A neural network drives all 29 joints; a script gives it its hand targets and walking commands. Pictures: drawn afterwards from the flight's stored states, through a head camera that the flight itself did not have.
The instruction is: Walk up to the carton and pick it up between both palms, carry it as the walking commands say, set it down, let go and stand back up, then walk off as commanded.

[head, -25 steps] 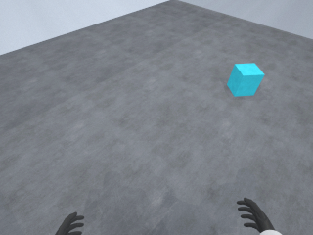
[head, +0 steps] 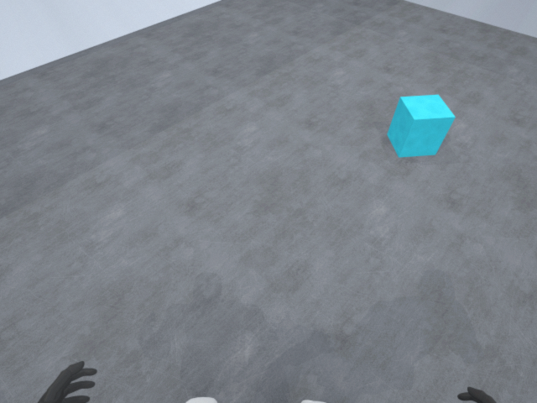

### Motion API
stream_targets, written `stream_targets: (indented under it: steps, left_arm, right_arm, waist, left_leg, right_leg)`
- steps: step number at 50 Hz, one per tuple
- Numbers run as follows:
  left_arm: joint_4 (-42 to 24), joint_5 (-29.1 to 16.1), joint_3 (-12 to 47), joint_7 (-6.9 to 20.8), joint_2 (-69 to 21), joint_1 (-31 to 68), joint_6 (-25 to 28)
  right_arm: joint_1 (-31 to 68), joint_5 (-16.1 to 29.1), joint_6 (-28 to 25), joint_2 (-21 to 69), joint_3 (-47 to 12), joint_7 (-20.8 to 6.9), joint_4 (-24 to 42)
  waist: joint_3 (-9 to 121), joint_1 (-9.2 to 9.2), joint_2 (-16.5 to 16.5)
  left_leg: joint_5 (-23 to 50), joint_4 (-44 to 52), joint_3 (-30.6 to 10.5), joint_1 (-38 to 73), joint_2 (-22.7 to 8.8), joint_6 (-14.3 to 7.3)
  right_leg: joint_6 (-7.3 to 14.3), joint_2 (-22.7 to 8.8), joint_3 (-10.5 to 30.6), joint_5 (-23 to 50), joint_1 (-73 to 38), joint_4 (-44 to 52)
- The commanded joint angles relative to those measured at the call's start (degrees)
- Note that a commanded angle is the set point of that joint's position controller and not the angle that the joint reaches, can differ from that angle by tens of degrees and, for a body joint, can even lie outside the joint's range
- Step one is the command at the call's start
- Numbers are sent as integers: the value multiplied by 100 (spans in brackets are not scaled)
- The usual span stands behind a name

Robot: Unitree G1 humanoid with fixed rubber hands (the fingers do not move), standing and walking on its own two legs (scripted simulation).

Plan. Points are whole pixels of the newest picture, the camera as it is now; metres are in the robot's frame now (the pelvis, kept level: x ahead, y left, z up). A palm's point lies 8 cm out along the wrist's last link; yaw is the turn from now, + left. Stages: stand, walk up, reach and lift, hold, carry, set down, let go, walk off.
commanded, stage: walk up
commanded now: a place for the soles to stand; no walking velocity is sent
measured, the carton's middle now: (418, 126) +1.50 -0.81 -0.62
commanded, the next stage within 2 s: none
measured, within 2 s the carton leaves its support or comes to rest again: neither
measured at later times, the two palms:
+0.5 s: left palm (167, 319) +0.27 +0.18 -0.08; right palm out of the picture +0.22 -0.46 -0.07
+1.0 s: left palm (235, 260) +0.38 +0.07 -0.08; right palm out of the picture +0.36 -0.58 -0.06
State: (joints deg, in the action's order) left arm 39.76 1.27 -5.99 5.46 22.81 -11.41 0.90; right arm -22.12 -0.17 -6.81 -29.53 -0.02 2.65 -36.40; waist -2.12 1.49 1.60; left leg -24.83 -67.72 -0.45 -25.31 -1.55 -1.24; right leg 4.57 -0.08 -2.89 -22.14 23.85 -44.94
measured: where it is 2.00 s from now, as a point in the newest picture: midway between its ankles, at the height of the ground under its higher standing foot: (382, 330)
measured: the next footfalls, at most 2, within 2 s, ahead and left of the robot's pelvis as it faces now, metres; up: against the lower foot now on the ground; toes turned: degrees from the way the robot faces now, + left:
left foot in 0.28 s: +0.18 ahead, +0.08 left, +0.00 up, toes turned +1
right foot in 0.50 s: +0.23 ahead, -0.24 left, +0.00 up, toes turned -1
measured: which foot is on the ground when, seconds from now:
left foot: up 0.00-0.26, down 0.28-0.52, up 0.54-0.88, down 0.90-1.00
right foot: down 0.00-0.28, up 0.30-0.48, down 0.50-0.92, up 0.94-1.00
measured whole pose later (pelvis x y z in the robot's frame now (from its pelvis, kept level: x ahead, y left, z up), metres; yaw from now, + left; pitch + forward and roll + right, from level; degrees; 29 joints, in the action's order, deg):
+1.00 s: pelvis +0.26 -0.24 +0.00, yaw +0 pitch +2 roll +3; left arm 38.3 1.3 -5.9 3.9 22.8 -11.5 1.0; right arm -19.7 -0.2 -6.7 -29.1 0.0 5.4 -37.2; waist -3.1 0.8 3.3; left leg -19.5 -41.7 -0.1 -24.1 -0.8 -1.7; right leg -0.3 5.6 -1.0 -29.5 29.4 -69.3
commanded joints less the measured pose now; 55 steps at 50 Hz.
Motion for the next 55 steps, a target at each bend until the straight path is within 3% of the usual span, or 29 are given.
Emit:
stream_targets:
  steps: [1,4,8,10,11,12,13,14,15,16,18,21,23,24,25,26,27,29,39,42,43,44,45,46,47,50,53,54,55]
  left_arm:
    - [-316,121,-458,-132,1476,-769,168]
    - [-270,98,-385,-127,1430,-776,130]
    - [-312,100,-350,-106,1395,-744,90]
    - [-499,53,-327,-98,1344,-288,66]
    - [-711,26,-293,-125,1289,153,69]
    - [-927,6,-254,-143,1112,462,120]
    - [-1086,39,-156,-130,769,531,146]
    - [-1059,178,-230,-155,1422,835,114]
    - [-999,162,-246,-119,1621,1029,88]
    - [-1044,26,-197,-86,1591,1066,97]
    - [-945,-16,-169,70,1544,409,103]
    - [-876,37,-307,213,1357,254,85]
    - [-561,89,-412,168,1393,-612,106]
    - [-253,190,-593,98,1775,-1303,194]
    - [-303,243,-744,-18,2530,-1575,226]
    - [-494,74,-701,-46,2554,-749,180]
    - [-545,11,-625,-29,2211,-394,153]
    - [-558,22,-580,-81,1923,-439,181]
    - [-332,108,-411,-173,1467,-1059,75]
    - [-681,52,-322,-189,1376,-271,27]
    - [-977,-7,-289,-218,1286,213,67]
    - [-1168,-42,-189,-211,944,316,115]
    - [-1246,91,-181,-198,1109,440,142]
    - [-1164,180,-218,-215,1514,916,109]
    - [-1147,101,-206,-176,1558,1073,91]
    - [-1048,16,-216,48,1521,387,77]
    - [-717,34,-395,151,1408,-274,30]
    - [-526,71,-468,122,1428,-782,36]
    - [-266,143,-597,44,1659,-1429,138]
  right_arm:
    - [289,49,65,-1082,524,-19,-192]
    - [655,58,45,-954,473,11,58]
    - [606,46,18,-874,433,67,41]
    - [-49,47,10,-887,485,140,-164]
    - [-881,20,-35,-936,558,200,-372]
    - [-1670,-80,-49,-1310,733,292,-576]
    - [-1903,-88,-34,-1556,850,338,-551]
    - [-1481,93,-36,-1685,936,357,-390]
    - [-1207,136,-85,-1683,888,381,-286]
    - [-640,52,-174,-1669,849,422,-196]
    - [165,34,-244,-1551,790,381,-106]
    - [142,-134,-223,-1759,795,239,-205]
    - [603,-102,-173,-1721,754,146,-85]
    - [466,-146,-110,-1238,615,114,-105]
    - [425,-91,-128,-497,370,155,113]
    - [589,-54,-86,-988,496,254,80]
    - [624,-66,-76,-1389,593,254,-144]
    - [330,23,-8,-1390,615,124,-345]
    - [739,24,-4,-903,450,93,21]
    - [-452,20,-56,-868,514,217,-257]
    - [-1393,-30,-111,-1113,659,277,-501]
    - [-1911,-71,-107,-1557,843,349,-525]
    - [-1729,22,-62,-1803,924,382,-398]
    - [-1437,146,-58,-1776,941,397,-322]
    - [-1183,131,-116,-1722,879,438,-276]
    - [238,80,-196,-1617,757,413,-105]
    - [360,-150,-147,-1801,786,248,-110]
    - [648,-157,-103,-1732,764,220,-84]
    - [405,-169,-45,-1310,627,182,-103]
  waist:
    - [-69,395,597]
    - [-196,518,521]
    - [132,498,299]
    - [457,98,82]
    - [752,-432,-101]
    - [1218,-954,-438]
    - [1674,-1007,-1803]
    - [1346,-946,-830]
    - [883,-884,-342]
    - [476,-703,-414]
    - [278,-27,-255]
    - [385,-33,-1047]
    - [691,544,-978]
    - [775,852,608]
    - [720,1054,2948]
    - [689,659,2149]
    - [382,506,1122]
    - [-277,363,493]
    - [129,584,277]
    - [868,-64,266]
    - [1333,-687,-104]
    - [1912,-1007,-1299]
    - [1889,-927,-1379]
    - [1382,-921,-532]
    - [902,-902,-265]
    - [101,23,-299]
    - [344,263,-1118]
    - [432,624,-927]
    - [676,880,478]
  left_leg:
    - [361,989,128,-1865,-127,4]
    - [380,2024,325,-1778,-103,45]
    - [791,3043,664,-1198,89,-54]
    - [936,3780,1064,96,424,-190]
    - [1575,4334,830,1685,298,-470]
    - [1794,4256,-198,3688,-316,-1003]
    - [1635,4017,-3156,4977,-2157,-1928]
    - [528,4479,-3970,4253,-2529,-2353]
    - [412,4683,-3865,3690,-2700,-2417]
    - [1247,4650,-3383,3256,-2718,-2332]
    - [1873,4467,-2034,2170,-2131,-1574]
    - [2079,3974,-1290,1202,-1754,-1220]
    - [1483,2998,-576,-23,-1336,-879]
    - [609,863,203,-1036,-486,-520]
    - [-1185,-949,4,-2627,606,-20]
    - [-1117,-948,-492,-2767,396,-41]
    - [-704,-1072,-466,-2707,22,-154]
    - [247,-858,-208,-2592,-265,-78]
    - [320,2453,482,-1616,-62,-64]
    - [993,3771,845,593,256,-304]
    - [1693,4416,357,2690,49,-671]
    - [2099,3956,-1971,4412,-1522,-1463]
    - [2001,4002,-3730,4691,-2508,-2368]
    - [1559,4212,-3676,3960,-2665,-2419]
    - [2217,4273,-3527,3546,-2768,-2537]
    - [2486,4101,-1636,1520,-1953,-1428]
    - [1703,3690,-1085,193,-1593,-1135]
    - [1138,2932,-715,-537,-1314,-880]
    - [718,1004,65,-1134,-582,-499]
  right_leg:
    - [-218,-1096,1805,2462,-2455,2550]
    - [-24,-1014,1554,3374,-2738,2448]
    - [-263,-857,1245,4171,-3126,2100]
    - [-517,-567,773,5170,-2573,1266]
    - [-721,-437,421,5269,-1323,230]
    - [-1199,-68,95,4123,642,-1210]
    - [-1148,322,511,-703,2650,-2909]
    - [-984,50,1291,-1296,3109,-3371]
    - [-865,-204,1488,-1126,3223,-3768]
    - [-750,-366,1568,-991,3413,-3767]
    - [-449,-630,1589,-637,2312,-2124]
    - [-383,-557,1139,-1154,612,-258]
    - [-272,-301,571,-149,-1147,1075]
    - [-347,-79,873,-610,-2280,1735]
    - [-42,-1542,3575,-1143,-2445,2844]
    - [488,-1825,4097,-1809,-1896,3299]
    - [266,-1645,3792,-2465,-1658,3165]
    - [-152,-1348,3034,-1564,-1430,2950]
    - [-141,-1062,1822,4258,-3097,1937]
    - [-407,-599,877,5494,-2272,463]
    - [-901,-315,480,5404,-701,-735]
    - [-1036,-96,598,1760,1472,-2606]
    - [-1110,261,826,-1254,2924,-3238]
    - [-914,-107,1351,-1366,3012,-3565]
    - [-857,-246,1460,-1262,3186,-3938]
    - [-464,-651,1514,-859,1825,-1647]
    - [-351,-425,801,-879,-229,-106]
    - [-312,-334,681,-263,-1294,800]
    - [-405,-66,776,-415,-2239,1387]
